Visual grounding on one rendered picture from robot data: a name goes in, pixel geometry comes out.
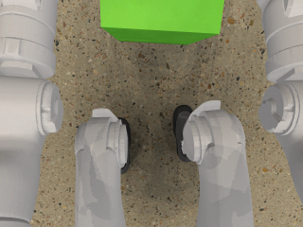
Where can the left robot shin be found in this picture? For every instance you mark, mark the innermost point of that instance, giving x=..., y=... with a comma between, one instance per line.
x=80, y=134

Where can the robot right upper arm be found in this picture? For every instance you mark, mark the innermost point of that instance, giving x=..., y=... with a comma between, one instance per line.
x=281, y=112

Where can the right robot thigh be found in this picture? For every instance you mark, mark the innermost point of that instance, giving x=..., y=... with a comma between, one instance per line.
x=225, y=193

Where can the robot right forearm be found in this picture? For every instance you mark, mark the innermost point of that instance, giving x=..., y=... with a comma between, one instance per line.
x=282, y=22

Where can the carton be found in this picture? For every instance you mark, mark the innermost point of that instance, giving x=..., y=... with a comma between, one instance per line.
x=161, y=21

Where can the robot left upper arm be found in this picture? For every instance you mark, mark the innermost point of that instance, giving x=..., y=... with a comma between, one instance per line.
x=30, y=109

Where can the robot left forearm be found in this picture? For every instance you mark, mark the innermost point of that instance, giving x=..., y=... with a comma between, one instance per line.
x=27, y=32

